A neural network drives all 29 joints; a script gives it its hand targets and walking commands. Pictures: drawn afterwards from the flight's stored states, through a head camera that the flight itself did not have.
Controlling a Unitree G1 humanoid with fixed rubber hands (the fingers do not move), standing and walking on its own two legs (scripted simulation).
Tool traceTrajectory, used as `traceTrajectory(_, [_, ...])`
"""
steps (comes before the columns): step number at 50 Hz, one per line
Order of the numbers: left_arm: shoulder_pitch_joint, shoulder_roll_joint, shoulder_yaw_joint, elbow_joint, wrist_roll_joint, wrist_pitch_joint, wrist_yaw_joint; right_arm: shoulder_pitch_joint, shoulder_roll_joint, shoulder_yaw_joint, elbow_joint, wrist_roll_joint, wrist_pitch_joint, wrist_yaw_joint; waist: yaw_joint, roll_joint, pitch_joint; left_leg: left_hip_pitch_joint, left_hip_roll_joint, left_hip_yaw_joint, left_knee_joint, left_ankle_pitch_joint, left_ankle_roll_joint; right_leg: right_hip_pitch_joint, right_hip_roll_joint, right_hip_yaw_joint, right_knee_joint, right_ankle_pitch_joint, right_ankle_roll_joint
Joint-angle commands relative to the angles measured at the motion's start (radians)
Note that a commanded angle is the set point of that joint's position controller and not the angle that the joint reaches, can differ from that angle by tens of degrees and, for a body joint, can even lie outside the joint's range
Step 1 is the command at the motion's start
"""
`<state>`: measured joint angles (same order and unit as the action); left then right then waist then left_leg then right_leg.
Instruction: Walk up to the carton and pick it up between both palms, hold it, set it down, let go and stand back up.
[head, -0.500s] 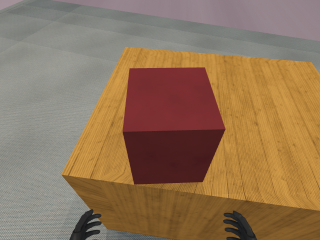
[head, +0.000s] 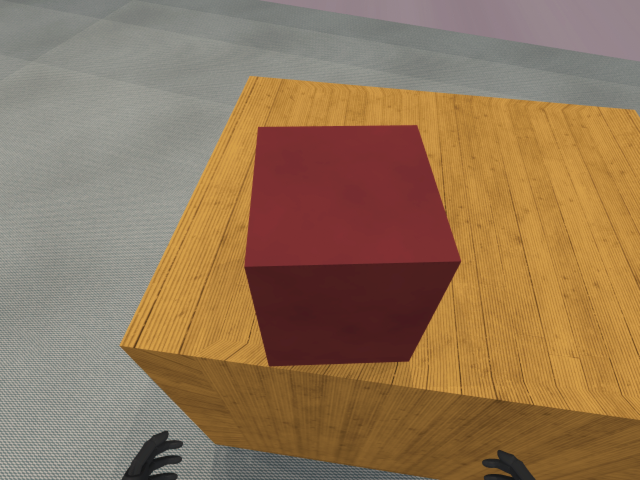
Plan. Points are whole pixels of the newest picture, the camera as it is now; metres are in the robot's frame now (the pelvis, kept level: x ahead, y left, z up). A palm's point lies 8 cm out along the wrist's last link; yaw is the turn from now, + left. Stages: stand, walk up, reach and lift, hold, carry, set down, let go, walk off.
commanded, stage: stand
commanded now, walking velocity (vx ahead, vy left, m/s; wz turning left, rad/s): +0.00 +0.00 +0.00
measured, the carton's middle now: (338, 252) +0.39 -0.01 +0.05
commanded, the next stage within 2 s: none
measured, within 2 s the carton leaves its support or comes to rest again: neither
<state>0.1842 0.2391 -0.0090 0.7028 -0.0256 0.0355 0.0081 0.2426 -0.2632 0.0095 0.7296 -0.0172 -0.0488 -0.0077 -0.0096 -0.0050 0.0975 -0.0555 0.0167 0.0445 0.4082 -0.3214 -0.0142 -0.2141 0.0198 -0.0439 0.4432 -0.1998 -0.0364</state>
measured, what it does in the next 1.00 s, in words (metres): stands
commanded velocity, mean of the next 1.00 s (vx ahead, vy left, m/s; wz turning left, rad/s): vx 0.00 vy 0.00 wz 0.00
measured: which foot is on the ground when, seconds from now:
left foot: down 0.00-1.00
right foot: down 0.00-1.00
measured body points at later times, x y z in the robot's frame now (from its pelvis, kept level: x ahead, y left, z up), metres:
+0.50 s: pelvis +0.02 +0.01 +0.00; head +0.07 +0.01 +0.45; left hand +0.13 +0.28 -0.14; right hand +0.12 -0.27 -0.12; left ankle -0.06 +0.12 -0.74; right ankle +0.03 -0.10 -0.74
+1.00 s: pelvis +0.01 +0.01 +0.00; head +0.04 +0.01 +0.45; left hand +0.11 +0.28 -0.14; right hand +0.08 -0.28 -0.13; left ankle -0.06 +0.12 -0.74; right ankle +0.03 -0.10 -0.74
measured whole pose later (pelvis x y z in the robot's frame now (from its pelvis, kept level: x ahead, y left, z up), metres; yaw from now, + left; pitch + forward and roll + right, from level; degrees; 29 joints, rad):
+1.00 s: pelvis +0.01 +0.01 +0.00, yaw +0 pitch -3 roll -1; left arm 0.11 0.29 -0.01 1.06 -0.02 -0.02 0.00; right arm 0.22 -0.33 0.01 0.95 -0.02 -0.01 -0.01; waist -0.01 0.02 0.09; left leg -0.02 0.02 0.04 0.41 -0.35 0.00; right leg -0.18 0.02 -0.04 0.44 -0.22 -0.03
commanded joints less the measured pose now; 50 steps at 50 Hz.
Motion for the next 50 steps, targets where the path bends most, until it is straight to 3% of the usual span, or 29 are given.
traceTrajectory(1, [-0.092, 0.224, 0.109, 0.000, 0.063, -0.080, -0.023, -0.010, -0.225, -0.092, -0.043, -0.019, -0.019, 0.001, 0.024, 0.019, -0.253, -0.107, 0.087, -0.086, -0.019, 0.109, 0.047, 0.169, -0.159, 0.180, -0.065, 0.145, -0.007])
traceTrajectory(4, [-0.123, 0.289, 0.107, 0.032, 0.062, -0.099, -0.018, 0.003, -0.237, -0.089, -0.036, -0.016, -0.007, 0.002, 0.000, -0.037, -0.260, -0.108, 0.100, -0.096, -0.012, 0.192, 0.037, 0.173, -0.164, 0.159, -0.019, 0.328, -0.010])
traceTrajectory(5, [-0.111, 0.267, 0.102, 0.047, 0.062, -0.093, -0.011, -0.005, -0.272, -0.094, -0.024, -0.017, -0.017, -0.001, 0.004, 0.022, -0.244, -0.092, 0.108, -0.100, -0.023, 0.289, 0.041, 0.163, -0.158, 0.167, -0.010, 0.382, -0.022])
traceTrajectory(8, [-0.115, 0.287, 0.082, 0.091, 0.051, -0.087, -0.010, 0.050, -0.273, -0.070, 0.030, -0.016, -0.001, -0.002, 0.006, -0.005, -0.232, -0.060, 0.118, -0.088, -0.018, 0.465, 0.035, 0.173, -0.150, 0.130, 0.021, 0.481, -0.034])
traceTrajectory(9, [-0.086, 0.263, 0.079, 0.105, 0.052, -0.090, -0.011, 0.008, -0.261, -0.076, 0.047, -0.011, -0.003, -0.004, 0.019, 0.087, -0.276, -0.026, 0.109, -0.065, 0.025, 0.502, 0.021, 0.175, -0.161, 0.139, 0.023, 0.537, -0.046])
traceTrajectory(10, [-0.128, 0.292, 0.088, 0.113, 0.056, -0.092, -0.017, 0.044, -0.260, -0.073, 0.048, -0.005, -0.005, -0.004, 0.003, 0.054, -0.277, -0.038, 0.108, -0.074, 0.025, 0.537, 0.026, 0.187, -0.143, 0.117, 0.029, 0.542, -0.046])
traceTrajectory(13, [-0.100, 0.290, 0.080, 0.154, 0.059, -0.086, -0.010, 0.039, -0.277, -0.065, 0.061, -0.013, 0.011, -0.002, 0.003, 0.017, -0.269, -0.035, 0.117, -0.062, 0.000, 0.487, 0.031, 0.202, -0.153, 0.119, 0.023, 0.543, -0.038])
traceTrajectory(14, [-0.080, 0.288, 0.077, 0.156, 0.045, -0.086, -0.009, 0.049, -0.297, -0.071, 0.061, -0.008, 0.009, -0.004, -0.002, 0.089, -0.285, 0.000, 0.115, -0.062, -0.022, 0.441, 0.021, 0.205, -0.165, 0.123, 0.012, 0.510, -0.029])
traceTrajectory(15, [-0.117, 0.273, 0.075, 0.162, 0.036, -0.086, -0.011, 0.000, -0.273, -0.068, 0.067, -0.008, 0.011, -0.006, 0.017, 0.071, -0.240, -0.033, 0.124, -0.087, -0.030, 0.478, 0.035, 0.188, -0.154, 0.125, -0.011, 0.475, -0.024])
traceTrajectory(18, [-0.087, 0.276, 0.066, 0.211, 0.054, -0.093, -0.011, 0.012, -0.276, -0.064, 0.087, -0.004, 0.010, -0.010, 0.008, 0.000, -0.288, 0.022, 0.120, -0.081, -0.016, 0.483, 0.037, 0.197, -0.156, 0.127, -0.003, 0.542, -0.028])
traceTrajectory(19, [-0.088, 0.300, 0.073, 0.211, 0.058, -0.088, -0.013, -0.005, -0.299, -0.070, 0.083, -0.001, 0.010, -0.012, 0.024, 0.008, -0.308, 0.037, 0.110, -0.059, -0.001, 0.483, 0.031, 0.215, -0.157, 0.130, -0.023, 0.540, -0.023])
traceTrajectory(20, [-0.081, 0.288, 0.070, 0.204, 0.053, -0.088, -0.009, 0.016, -0.291, -0.067, 0.085, 0.004, 0.017, -0.018, -0.002, 0.062, -0.281, -0.006, 0.106, -0.059, -0.001, 0.481, 0.032, 0.205, -0.167, 0.127, 0.004, 0.556, -0.030])
traceTrajectory(21, [-0.098, 0.285, 0.067, 0.207, 0.052, -0.091, -0.009, 0.014, -0.265, -0.061, 0.091, -0.002, 0.017, -0.017, 0.010, 0.007, -0.278, 0.020, 0.107, -0.058, -0.012, 0.488, 0.030, 0.196, -0.168, 0.134, -0.005, 0.567, -0.025])
traceTrajectory(24, [-0.084, 0.306, 0.075, 0.224, 0.063, -0.094, -0.008, 0.022, -0.285, -0.073, 0.101, -0.003, 0.023, -0.020, 0.011, 0.058, -0.286, 0.010, 0.099, -0.060, 0.001, 0.451, 0.032, 0.210, -0.164, 0.131, -0.010, 0.533, -0.021])
traceTrajectory(25, [-0.120, 0.298, 0.071, 0.243, 0.053, -0.088, -0.009, -0.052, -0.264, -0.065, 0.085, -0.002, 0.022, -0.013, 0.015, -0.010, -0.291, 0.011, 0.108, -0.069, -0.005, 0.421, 0.045, 0.204, -0.161, 0.131, -0.021, 0.514, -0.022])
traceTrajectory(29, [-0.121, 0.301, 0.072, 0.246, 0.053, -0.080, -0.003, -0.062, -0.298, -0.071, 0.104, -0.006, 0.018, -0.010, 0.021, 0.025, -0.260, 0.019, 0.113, -0.081, -0.048, 0.438, 0.034, 0.164, -0.153, 0.121, -0.031, 0.466, -0.025])
traceTrajectory(32, [-0.137, 0.301, 0.068, 0.247, 0.059, -0.086, -0.001, -0.030, -0.284, -0.062, 0.125, -0.005, 0.018, -0.013, 0.020, 0.000, -0.224, -0.002, 0.117, -0.080, -0.066, 0.410, 0.038, 0.174, -0.164, 0.127, -0.050, 0.421, -0.024])
traceTrajectory(33, [-0.115, 0.300, 0.061, 0.270, 0.050, -0.081, 0.000, -0.010, -0.283, -0.065, 0.126, -0.002, 0.011, -0.009, 0.010, 0.067, -0.221, 0.021, 0.109, -0.071, -0.076, 0.365, 0.035, 0.153, -0.161, 0.130, -0.048, 0.397, -0.017])
traceTrajectory(37, [-0.134, 0.292, 0.058, 0.276, 0.059, -0.087, 0.004, -0.049, -0.285, -0.066, 0.150, -0.005, 0.019, -0.012, 0.016, -0.050, -0.214, -0.025, 0.106, -0.081, -0.061, 0.330, 0.041, 0.163, -0.170, 0.144, -0.044, 0.397, -0.030])
traceTrajectory(38, [-0.136, 0.288, 0.065, 0.283, 0.055, -0.083, -0.001, -0.053, -0.305, -0.063, 0.163, -0.006, 0.021, -0.007, 0.011, 0.049, -0.185, -0.015, 0.099, -0.066, -0.059, 0.318, 0.042, 0.137, -0.171, 0.148, -0.078, 0.408, -0.029])
traceTrajectory(40, [-0.168, 0.304, 0.077, 0.281, 0.044, -0.076, -0.001, -0.044, -0.266, -0.050, 0.149, -0.008, 0.022, -0.009, 0.016, -0.028, -0.178, 0.003, 0.108, -0.067, -0.080, 0.262, 0.039, 0.120, -0.163, 0.146, -0.080, 0.337, -0.012])
traceTrajectory(41, [-0.129, 0.291, 0.067, 0.281, 0.043, -0.081, -0.003, -0.025, -0.280, -0.052, 0.151, 0.001, 0.017, -0.010, 0.006, 0.022, -0.196, 0.022, 0.118, -0.080, -0.080, 0.293, 0.044, 0.144, -0.157, 0.129, -0.078, 0.309, -0.007])
traceTrajectory(42, [-0.106, 0.279, 0.064, 0.295, 0.042, -0.081, -0.002, -0.048, -0.264, -0.057, 0.163, -0.004, 0.017, -0.012, 0.026, -0.016, -0.175, -0.016, 0.127, -0.090, -0.096, 0.311, 0.045, 0.149, -0.147, 0.116, -0.072, 0.342, -0.006])
traceTrajectory(44, [-0.128, 0.287, 0.064, 0.307, 0.054, -0.083, -0.002, -0.052, -0.302, -0.060, 0.164, -0.013, 0.013, -0.011, 0.028, 0.037, -0.171, -0.019, 0.121, -0.080, -0.096, 0.357, 0.036, 0.164, -0.160, 0.131, -0.062, 0.370, -0.018])
traceTrajectory(46, [-0.125, 0.326, 0.061, 0.300, 0.045, -0.086, 0.002, -0.009, -0.295, -0.063, 0.187, 0.000, 0.016, -0.012, 0.021, -0.006, -0.188, 0.006, 0.109, -0.085, -0.073, 0.375, 0.035, 0.165, -0.159, 0.134, -0.056, 0.418, -0.025])
traceTrajectory(47, [-0.111, 0.279, 0.061, 0.301, 0.044, -0.090, 0.001, -0.027, -0.307, -0.061, 0.179, -0.005, 0.012, -0.015, 0.014, 0.062, -0.172, 0.003, 0.114, -0.070, -0.080, 0.419, 0.034, 0.148, -0.156, 0.120, -0.054, 0.462, -0.024])
traceTrajectory(48, [-0.117, 0.309, 0.057, 0.298, 0.048, -0.092, 0.002, -0.010, -0.284, -0.058, 0.174, -0.003, 0.010, -0.010, 0.028, -0.009, -0.191, 0.007, 0.125, -0.088, -0.085, 0.407, 0.042, 0.176, -0.162, 0.129, -0.052, 0.449, -0.029])
traceTrajectory(49, [-0.136, 0.305, 0.056, 0.305, 0.038, -0.087, 0.006, -0.029, -0.309, -0.064, 0.177, -0.008, 0.016, -0.009, 0.025, -0.020, -0.210, 0.023, 0.120, -0.093, -0.098, 0.403, 0.039, 0.182, -0.162, 0.135, -0.043, 0.425, -0.018])
traceTrajectory(50, [-0.107, 0.296, 0.060, 0.311, 0.044, -0.082, 0.002, -0.050, -0.318, -0.071, 0.183, 0.007, 0.017, -0.013, 0.015, 0.053, -0.187, 0.008, 0.118, -0.054, -0.072, 0.441, 0.028, 0.158, -0.159, 0.124, -0.056, 0.476, -0.029])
